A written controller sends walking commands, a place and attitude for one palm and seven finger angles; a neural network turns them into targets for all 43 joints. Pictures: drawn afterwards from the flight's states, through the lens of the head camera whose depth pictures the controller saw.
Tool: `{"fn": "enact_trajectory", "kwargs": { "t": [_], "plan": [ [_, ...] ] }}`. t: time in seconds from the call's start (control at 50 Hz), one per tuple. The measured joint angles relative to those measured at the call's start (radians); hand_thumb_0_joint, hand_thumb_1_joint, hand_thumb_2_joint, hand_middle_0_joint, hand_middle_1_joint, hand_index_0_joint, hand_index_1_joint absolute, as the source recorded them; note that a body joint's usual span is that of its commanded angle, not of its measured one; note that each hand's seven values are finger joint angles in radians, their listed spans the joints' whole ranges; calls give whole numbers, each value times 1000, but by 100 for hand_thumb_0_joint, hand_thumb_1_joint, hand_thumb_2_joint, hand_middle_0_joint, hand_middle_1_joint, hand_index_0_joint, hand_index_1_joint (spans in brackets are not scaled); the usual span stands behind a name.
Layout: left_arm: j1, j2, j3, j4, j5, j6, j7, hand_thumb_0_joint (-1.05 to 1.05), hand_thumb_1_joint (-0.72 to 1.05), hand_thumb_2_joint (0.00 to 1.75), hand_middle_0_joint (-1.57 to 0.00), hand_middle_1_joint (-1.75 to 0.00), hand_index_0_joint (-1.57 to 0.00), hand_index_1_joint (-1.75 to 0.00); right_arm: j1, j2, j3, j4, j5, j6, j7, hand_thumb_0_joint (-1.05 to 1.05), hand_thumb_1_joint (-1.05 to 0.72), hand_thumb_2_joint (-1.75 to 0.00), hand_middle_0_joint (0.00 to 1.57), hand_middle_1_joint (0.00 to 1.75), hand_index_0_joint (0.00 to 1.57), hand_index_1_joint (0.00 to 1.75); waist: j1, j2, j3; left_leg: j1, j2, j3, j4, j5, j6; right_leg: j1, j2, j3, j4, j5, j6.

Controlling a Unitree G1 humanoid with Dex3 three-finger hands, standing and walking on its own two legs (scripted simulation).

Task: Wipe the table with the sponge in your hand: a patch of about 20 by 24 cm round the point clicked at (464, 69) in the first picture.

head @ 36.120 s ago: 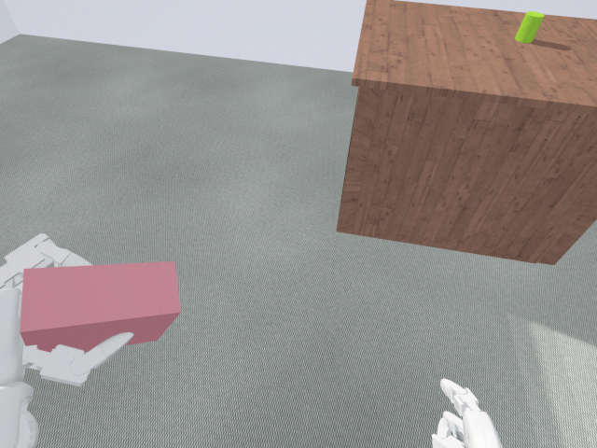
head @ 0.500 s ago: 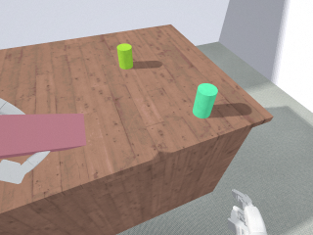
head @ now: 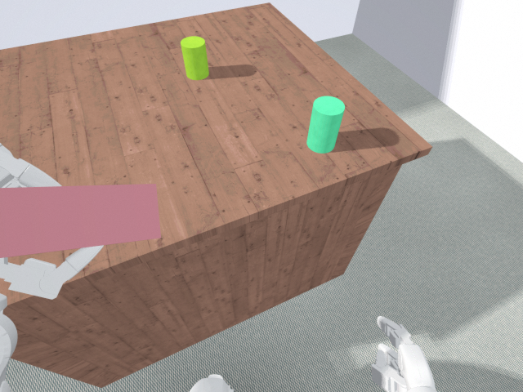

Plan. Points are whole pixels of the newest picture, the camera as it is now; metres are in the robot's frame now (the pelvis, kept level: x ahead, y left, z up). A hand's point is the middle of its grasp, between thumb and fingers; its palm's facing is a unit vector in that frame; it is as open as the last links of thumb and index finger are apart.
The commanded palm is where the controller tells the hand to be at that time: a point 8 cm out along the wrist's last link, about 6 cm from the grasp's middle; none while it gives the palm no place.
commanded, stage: step back with the hand held close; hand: left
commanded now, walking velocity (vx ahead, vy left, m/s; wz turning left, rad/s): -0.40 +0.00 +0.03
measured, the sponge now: (102, 220) +0.25 +0.19 +0.19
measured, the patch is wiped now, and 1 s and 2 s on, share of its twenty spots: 1.00 1.00 1.00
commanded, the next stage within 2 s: stop stepping back and stand still in 0.14 s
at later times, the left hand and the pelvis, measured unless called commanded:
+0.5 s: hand out of the picture +0.06 +0.24 +0.21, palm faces +0.46 -0.84 -0.31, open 9.3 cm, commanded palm +0.00 +0.29 +0.23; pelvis -0.15 +0.00 -0.02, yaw +2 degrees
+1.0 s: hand out of the picture +0.00 +0.20 +0.20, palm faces +0.30 -0.87 -0.39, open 9.4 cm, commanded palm -0.06 +0.26 +0.23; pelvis -0.23 -0.01 -0.01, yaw -3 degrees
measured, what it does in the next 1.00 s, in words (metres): walks backwards: left foot, then right foot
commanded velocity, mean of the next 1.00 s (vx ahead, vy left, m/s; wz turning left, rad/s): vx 0.11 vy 0.00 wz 0.01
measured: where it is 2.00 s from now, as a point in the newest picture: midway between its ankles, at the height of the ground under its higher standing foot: outside the picture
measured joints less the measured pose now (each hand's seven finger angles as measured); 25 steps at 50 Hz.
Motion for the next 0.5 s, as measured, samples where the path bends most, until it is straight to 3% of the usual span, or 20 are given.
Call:
{"fn": "enact_trajectory", "kwargs": {
  "t": [0.06, 0.1, 0.16, 0.2, 0.22, 0.26, 0.32, 0.36, 0.42, 0.46, 0.5],
  "plan": [
    [63, 16, -28, -20, -3, -7, -24, -1, -47, 110, -81, -143, -82, -139, -7, 13, -4, -31, 10, 13, -8, 2, -90, -90, 21, 30, 21, 30, -30, -58, -12, -40, -64, -4, 227, -141, 6, -43, -39, 28, 15, 21, 4],
    [133, 38, -22, -53, -4, -6, -33, -1, -47, 110, -81, -143, -82, -139, -8, 14, -8, -61, 7, 26, -13, 2, -90, -90, 21, 30, 21, 30, -56, -85, -25, -28, -75, 7, 260, -167, 5, -73, -56, 41, 19, 36, 8],
    [186, 80, -2, -107, -10, -8, -32, -1, -47, 110, -81, -142, -82, -139, -4, -4, -20, -90, 5, 32, -24, 1, -90, -90, 20, 30, 21, 30, -81, -106, -32, 47, -66, 16, 104, -156, 7, -125, -76, 34, 43, 53, 19],
    [192, 103, 18, -143, -19, -13, -20, -1, -47, 110, -81, -142, -82, -139, 2, -33, -32, -102, 6, 29, -29, 1, -90, -90, 20, 30, 21, 30, -88, -97, -28, 124, -44, 16, -87, -42, 16, -169, -80, 15, 90, 50, 31],
    [185, 117, 31, -156, -23, -18, -12, -1, -47, 110, -81, -142, -82, -139, 5, -44, -43, -101, 5, 23, -33, 1, -90, -90, 20, 30, 20, 30, -91, -92, -26, 138, -41, 12, -139, -52, 8, -198, -85, 4, 128, 40, 37],
    [156, 132, 61, -147, -29, -27, 1, -1, -47, 110, -81, -142, -82, -139, -1, -27, -58, -67, 5, 14, -33, 1, -90, -90, 20, 30, 20, 30, -61, -133, -4, 124, -60, 31, -125, -52, 6, -263, -82, 42, 281, -106, 40],
    [133, 100, 87, -108, -31, -6, 17, -1, -47, 110, -81, -142, -82, -139, 22, -5, -47, -44, 6, -8, -14, 1, -91, -90, 20, 30, 20, 30, -29, -132, 6, 137, -43, 44, -137, -14, 7, -293, -48, 33, 454, -216, 50],
    [122, 73, 89, -76, -28, 18, 23, -1, -47, 109, -81, -142, -82, -139, 53, 3, -33, -42, 13, -24, -1, 1, -91, -90, 20, 30, 20, 30, -22, -112, -5, 149, -29, 43, -144, 4, 3, -248, -46, 9, 418, -206, 49],
    [95, 44, 66, -29, -18, 53, 26, -1, -47, 109, -81, -142, -82, -139, 101, 0, -6, -52, 16, -27, 8, 1, -90, -90, 20, 30, 20, 30, -19, -82, -32, 134, -19, 38, -90, -17, 1, -106, -57, -12, 220, -126, 40],
    [51, 16, 26, 9, -1, 66, 17, -1, -47, 109, -81, -143, -82, -139, 102, -15, 2, -40, 12, -12, 9, 1, -90, -90, 20, 30, 21, 30, -22, -42, -28, 89, -9, 15, 33, -142, 19, -88, -43, -36, 187, 3, 8],
    [6, -8, -27, 38, 3, 85, 0, -1, -47, 109, -81, -143, -82, -139, 85, -26, 3, 8, 9, 9, 6, 1, -90, -90, 21, 30, 21, 30, -30, -24, -30, 19, -37, -5, 256, -189, 32, -94, -43, -58, 201, 7, -10]
  ]
}}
